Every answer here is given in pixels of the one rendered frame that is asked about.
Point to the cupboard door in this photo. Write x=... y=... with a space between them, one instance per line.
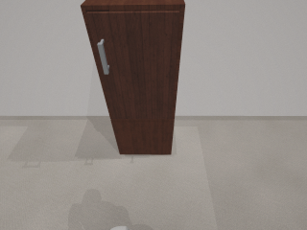
x=141 y=51

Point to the handle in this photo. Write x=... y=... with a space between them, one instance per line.
x=102 y=54

